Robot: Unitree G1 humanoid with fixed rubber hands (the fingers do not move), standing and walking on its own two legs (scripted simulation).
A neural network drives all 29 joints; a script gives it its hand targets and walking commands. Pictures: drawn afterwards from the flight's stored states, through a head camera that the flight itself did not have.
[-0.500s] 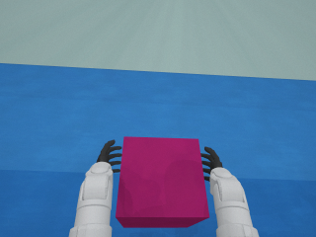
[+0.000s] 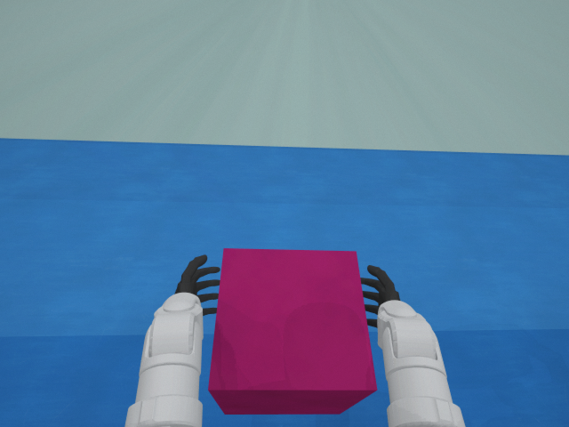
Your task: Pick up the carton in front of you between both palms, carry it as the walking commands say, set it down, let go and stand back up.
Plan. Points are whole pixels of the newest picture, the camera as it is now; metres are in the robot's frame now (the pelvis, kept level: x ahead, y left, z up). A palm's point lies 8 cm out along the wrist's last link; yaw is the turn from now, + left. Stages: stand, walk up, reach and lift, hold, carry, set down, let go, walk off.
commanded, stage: set down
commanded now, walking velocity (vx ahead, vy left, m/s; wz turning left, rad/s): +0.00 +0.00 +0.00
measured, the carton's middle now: (286, 337) +0.31 +0.00 -0.04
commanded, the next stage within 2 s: none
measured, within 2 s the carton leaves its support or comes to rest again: neither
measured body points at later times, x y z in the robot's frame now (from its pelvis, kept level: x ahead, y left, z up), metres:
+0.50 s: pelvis -0.02 -0.03 -0.05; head +0.15 +0.01 +0.36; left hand +0.34 +0.16 -0.12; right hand +0.36 -0.13 -0.13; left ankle +0.04 +0.09 -0.74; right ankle +0.00 -0.14 -0.74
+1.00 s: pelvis -0.06 -0.03 -0.20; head +0.17 +0.00 +0.19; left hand +0.37 +0.18 -0.26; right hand +0.42 -0.11 -0.27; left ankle +0.04 +0.09 -0.74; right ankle +0.00 -0.14 -0.74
